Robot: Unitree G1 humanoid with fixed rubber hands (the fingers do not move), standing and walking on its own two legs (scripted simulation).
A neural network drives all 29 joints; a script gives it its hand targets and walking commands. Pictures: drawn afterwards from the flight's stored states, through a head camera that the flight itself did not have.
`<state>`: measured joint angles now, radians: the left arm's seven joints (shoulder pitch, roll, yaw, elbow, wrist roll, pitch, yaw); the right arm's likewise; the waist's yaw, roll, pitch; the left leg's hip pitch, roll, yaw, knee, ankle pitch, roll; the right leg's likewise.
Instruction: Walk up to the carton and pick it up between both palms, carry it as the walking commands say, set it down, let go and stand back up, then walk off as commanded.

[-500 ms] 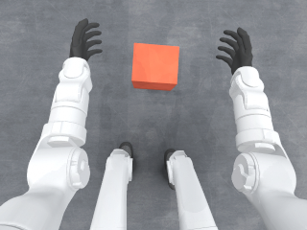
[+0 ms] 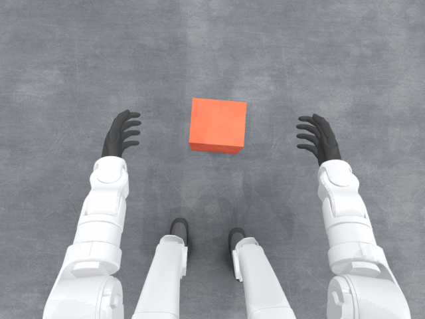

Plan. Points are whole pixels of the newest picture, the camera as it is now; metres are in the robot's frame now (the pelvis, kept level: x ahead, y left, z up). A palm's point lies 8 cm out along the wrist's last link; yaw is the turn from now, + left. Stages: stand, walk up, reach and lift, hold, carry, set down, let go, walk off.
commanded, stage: let go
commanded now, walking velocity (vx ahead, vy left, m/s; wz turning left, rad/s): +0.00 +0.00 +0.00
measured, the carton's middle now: (216, 128) +0.54 -0.03 -0.60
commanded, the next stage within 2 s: stand in 0.98 s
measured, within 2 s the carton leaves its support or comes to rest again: neither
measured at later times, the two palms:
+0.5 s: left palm (42, 255) +0.23 +0.23 -0.01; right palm (380, 251) +0.22 -0.23 +0.00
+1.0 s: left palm (34, 275) +0.21 +0.23 +0.01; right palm (388, 269) +0.20 -0.23 +0.01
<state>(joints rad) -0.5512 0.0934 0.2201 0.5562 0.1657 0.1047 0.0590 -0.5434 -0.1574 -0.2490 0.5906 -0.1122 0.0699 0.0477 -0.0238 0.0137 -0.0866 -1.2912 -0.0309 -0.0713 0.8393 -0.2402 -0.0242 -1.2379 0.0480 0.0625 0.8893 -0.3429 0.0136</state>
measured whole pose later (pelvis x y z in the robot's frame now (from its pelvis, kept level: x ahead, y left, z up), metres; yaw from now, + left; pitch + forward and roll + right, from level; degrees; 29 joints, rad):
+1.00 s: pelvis +0.05 +0.01 +0.07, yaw -1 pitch -5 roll +0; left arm 0.24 0.22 0.02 0.42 0.01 0.13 -0.05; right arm 0.21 -0.21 -0.03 0.43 -0.03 0.16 0.06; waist 0.00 -0.01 0.10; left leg -0.13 -0.03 -0.04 0.47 -0.26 0.00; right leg -0.07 0.02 0.10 0.48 -0.32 0.01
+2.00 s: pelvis +0.05 +0.01 +0.08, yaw +0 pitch -2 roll +0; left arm 0.18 0.36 0.02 0.91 0.03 0.01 0.03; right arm 0.13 -0.36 -0.01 0.94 -0.03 0.00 -0.03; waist 0.00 -0.01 0.03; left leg -0.16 -0.03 -0.06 0.42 -0.23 0.01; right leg -0.07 0.02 0.09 0.38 -0.28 0.01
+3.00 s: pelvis +0.04 +0.01 +0.08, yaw +0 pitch -3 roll +0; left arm 0.14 0.38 0.02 1.02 0.02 0.00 0.01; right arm 0.11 -0.39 0.00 1.03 -0.02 -0.01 -0.02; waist 0.00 -0.01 0.04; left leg -0.14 -0.03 -0.06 0.36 -0.17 0.01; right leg -0.05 0.01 0.08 0.33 -0.23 0.01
